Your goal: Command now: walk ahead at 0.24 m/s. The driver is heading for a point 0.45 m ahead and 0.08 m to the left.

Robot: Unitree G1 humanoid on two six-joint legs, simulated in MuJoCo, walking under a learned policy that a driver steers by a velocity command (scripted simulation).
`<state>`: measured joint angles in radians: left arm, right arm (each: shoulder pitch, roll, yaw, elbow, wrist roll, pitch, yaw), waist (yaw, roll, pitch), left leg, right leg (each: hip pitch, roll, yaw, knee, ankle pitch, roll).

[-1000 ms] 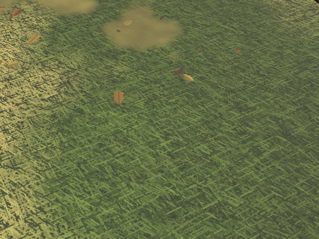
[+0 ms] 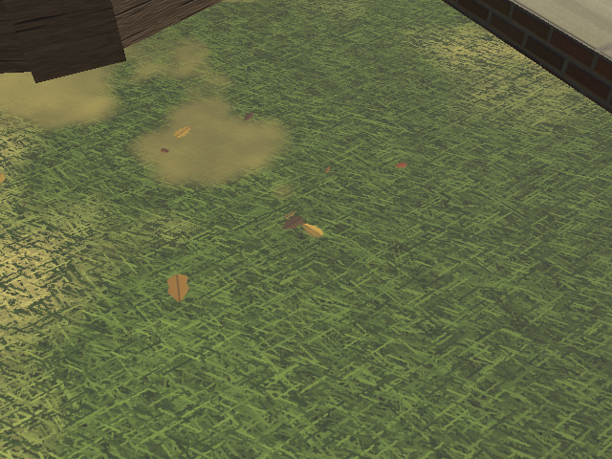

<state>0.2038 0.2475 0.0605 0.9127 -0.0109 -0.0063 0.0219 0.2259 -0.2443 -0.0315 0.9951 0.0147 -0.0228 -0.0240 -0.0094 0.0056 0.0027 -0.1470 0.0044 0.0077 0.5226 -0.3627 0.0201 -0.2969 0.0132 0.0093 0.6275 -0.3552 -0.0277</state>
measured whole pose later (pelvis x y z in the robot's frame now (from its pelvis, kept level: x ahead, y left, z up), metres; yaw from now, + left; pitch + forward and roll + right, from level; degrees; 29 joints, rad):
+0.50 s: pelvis +0.20 -0.02 +0.00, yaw +6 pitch +1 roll -1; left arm 0.40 0.23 0.04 1.03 0.00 -0.09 0.01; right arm 0.01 -0.25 -0.04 0.87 0.03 -0.06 0.05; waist 0.07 0.03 0.03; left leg -0.65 0.06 0.03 0.60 0.04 0.05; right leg 0.18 0.04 -0.12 0.13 -0.33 -0.03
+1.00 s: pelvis +0.40 +0.04 +0.01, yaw +12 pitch +1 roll +2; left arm 0.12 0.26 0.05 0.92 0.00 -0.02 0.04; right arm 0.16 -0.24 -0.03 0.94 -0.02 -0.04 0.00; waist -0.02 -0.04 0.02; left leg -0.21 -0.11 0.03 0.36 -0.17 0.09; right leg -0.45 -0.09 0.06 0.61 -0.16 0.04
